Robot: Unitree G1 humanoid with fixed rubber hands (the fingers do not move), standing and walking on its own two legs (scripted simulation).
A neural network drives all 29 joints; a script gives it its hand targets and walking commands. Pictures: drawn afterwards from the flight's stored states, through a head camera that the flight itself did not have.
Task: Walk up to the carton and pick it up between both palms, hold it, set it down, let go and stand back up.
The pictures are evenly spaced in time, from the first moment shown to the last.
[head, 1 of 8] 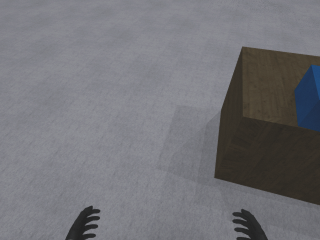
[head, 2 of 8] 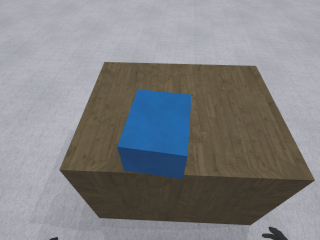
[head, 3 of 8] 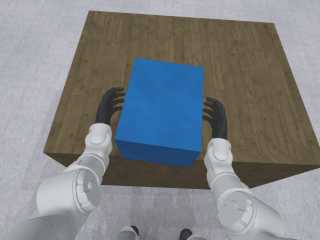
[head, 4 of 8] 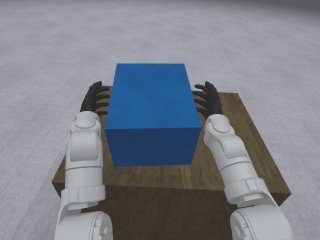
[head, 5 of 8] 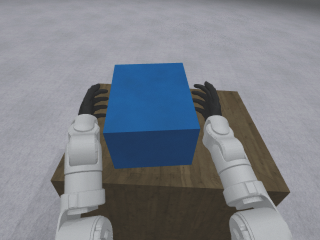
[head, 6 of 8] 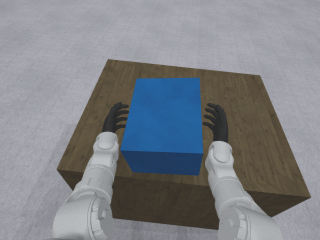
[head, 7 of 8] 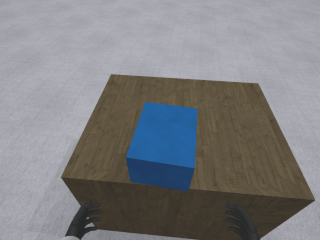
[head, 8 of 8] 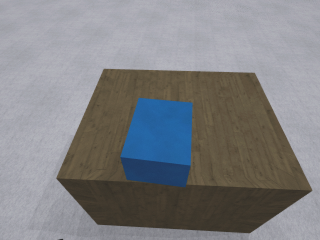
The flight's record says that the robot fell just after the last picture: no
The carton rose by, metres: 0.24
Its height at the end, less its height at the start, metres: +0.00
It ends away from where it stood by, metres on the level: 0.02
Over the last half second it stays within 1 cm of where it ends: yes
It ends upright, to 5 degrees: yes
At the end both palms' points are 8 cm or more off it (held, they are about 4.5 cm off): yes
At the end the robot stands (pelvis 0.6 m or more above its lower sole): yes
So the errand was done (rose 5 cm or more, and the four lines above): yes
